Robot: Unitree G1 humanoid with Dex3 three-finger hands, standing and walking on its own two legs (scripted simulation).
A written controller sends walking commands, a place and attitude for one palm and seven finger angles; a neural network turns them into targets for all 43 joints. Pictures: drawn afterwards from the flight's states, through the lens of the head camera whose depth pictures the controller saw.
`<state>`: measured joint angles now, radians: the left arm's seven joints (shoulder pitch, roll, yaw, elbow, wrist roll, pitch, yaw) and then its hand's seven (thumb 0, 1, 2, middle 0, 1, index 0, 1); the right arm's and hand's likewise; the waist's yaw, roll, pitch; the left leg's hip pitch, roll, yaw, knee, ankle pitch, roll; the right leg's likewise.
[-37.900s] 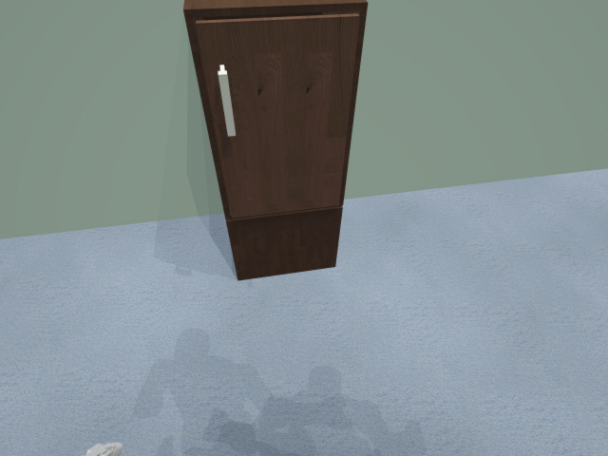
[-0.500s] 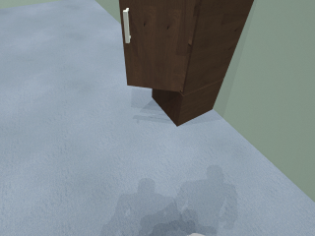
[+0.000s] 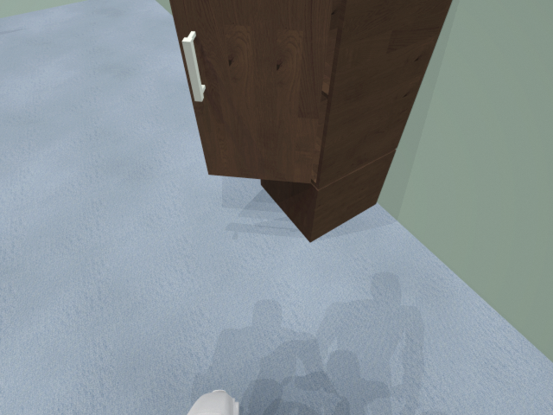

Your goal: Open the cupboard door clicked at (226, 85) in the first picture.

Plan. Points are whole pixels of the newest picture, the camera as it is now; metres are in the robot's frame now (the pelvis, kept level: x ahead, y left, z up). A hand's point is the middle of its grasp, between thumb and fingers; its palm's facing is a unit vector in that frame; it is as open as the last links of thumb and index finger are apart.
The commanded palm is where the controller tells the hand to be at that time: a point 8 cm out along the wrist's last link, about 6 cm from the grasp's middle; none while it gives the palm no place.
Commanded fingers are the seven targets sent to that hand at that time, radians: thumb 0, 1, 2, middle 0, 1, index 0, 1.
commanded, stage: take the last steps up to it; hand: left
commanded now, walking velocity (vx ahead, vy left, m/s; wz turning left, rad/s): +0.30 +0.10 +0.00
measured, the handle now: (195, 67) +0.88 +0.25 +0.03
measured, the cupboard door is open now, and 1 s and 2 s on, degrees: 50 50 50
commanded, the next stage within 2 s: come to a stop and stand still in 0.56 s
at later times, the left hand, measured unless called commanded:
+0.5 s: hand (137, 348) +0.25 +0.27 -0.17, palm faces +0.00 -0.98 -0.17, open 7.3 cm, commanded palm none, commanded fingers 0.00 0.90 0.90 -0.20 -0.30 -0.20 -0.30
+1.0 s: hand (164, 287) +0.38 +0.26 -0.19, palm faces -0.01 -0.98 -0.20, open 7.2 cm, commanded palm none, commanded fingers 0.00 0.90 0.90 -0.20 -0.30 -0.20 -0.30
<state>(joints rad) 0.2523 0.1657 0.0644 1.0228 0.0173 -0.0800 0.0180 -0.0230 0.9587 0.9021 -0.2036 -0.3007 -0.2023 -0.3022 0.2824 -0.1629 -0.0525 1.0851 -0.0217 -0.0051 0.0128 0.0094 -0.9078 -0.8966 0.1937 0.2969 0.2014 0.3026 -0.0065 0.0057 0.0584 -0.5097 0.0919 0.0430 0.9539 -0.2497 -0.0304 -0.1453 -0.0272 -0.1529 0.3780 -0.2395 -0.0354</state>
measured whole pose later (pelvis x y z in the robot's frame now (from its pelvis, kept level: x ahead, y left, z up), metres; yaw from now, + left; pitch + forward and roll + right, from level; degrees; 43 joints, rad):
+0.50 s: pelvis +0.18 +0.10 +0.00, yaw -3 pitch +0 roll +0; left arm 0.20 0.18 0.06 1.03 0.03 -0.01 0.00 0.00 0.92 0.90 -0.20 -0.30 -0.20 -0.30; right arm 0.28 -0.17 -0.04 1.05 -0.02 -0.07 -0.02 -0.01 -0.94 -0.90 0.20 0.30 0.21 0.30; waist 0.02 -0.03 0.04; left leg -0.14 -0.02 0.19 0.34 -0.21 0.08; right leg -0.54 -0.10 -0.07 0.97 -0.24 0.00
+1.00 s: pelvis +0.29 +0.08 -0.02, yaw -4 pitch -1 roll +0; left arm 0.15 0.18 0.05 1.02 0.01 0.03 0.04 -0.01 0.93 0.90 -0.20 -0.30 -0.20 -0.30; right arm 0.23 -0.14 -0.04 1.07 -0.02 0.03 -0.03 0.01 -0.92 -0.90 0.20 0.30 0.20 0.30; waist 0.00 -0.03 0.07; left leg -0.29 0.03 0.08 0.59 -0.27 0.01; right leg -0.28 -0.04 -0.09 0.66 -0.38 -0.01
